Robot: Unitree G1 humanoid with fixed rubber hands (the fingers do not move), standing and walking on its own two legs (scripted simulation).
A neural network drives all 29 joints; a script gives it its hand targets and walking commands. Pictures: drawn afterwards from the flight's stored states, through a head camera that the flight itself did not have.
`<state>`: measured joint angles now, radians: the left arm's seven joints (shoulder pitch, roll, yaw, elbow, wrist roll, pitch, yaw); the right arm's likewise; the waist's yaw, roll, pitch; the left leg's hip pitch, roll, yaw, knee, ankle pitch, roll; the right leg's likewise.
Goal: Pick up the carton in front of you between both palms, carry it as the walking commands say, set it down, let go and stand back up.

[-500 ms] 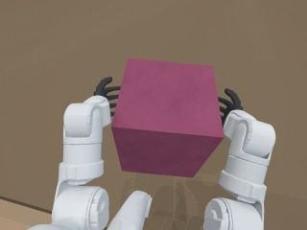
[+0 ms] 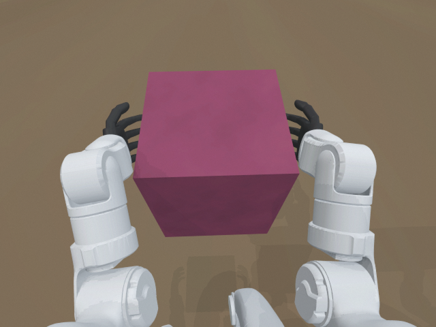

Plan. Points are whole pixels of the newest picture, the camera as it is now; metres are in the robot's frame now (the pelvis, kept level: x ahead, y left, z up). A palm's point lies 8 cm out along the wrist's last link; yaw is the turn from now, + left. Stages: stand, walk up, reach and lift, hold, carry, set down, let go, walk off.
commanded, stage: carry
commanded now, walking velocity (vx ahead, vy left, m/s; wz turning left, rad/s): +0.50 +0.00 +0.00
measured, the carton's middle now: (214, 161) +0.39 -0.03 +0.09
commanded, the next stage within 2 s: none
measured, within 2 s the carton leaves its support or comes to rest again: neither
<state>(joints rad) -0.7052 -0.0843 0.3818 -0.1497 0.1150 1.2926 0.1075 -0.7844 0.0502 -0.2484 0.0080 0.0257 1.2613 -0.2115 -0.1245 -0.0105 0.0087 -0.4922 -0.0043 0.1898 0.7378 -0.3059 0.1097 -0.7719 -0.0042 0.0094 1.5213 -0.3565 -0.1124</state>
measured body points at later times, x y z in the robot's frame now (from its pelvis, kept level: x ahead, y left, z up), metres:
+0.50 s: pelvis +0.29 -0.05 +0.03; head +0.31 -0.06 +0.48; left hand +0.64 +0.12 +0.14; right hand +0.66 -0.18 +0.13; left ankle +0.26 +0.09 -0.63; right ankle +0.33 -0.11 -0.71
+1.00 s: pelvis +0.60 +0.01 +0.04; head +0.59 +0.02 +0.49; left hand +0.86 +0.17 +0.12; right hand +0.86 -0.14 +0.13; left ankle +0.56 +0.09 -0.71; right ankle +0.64 -0.13 -0.65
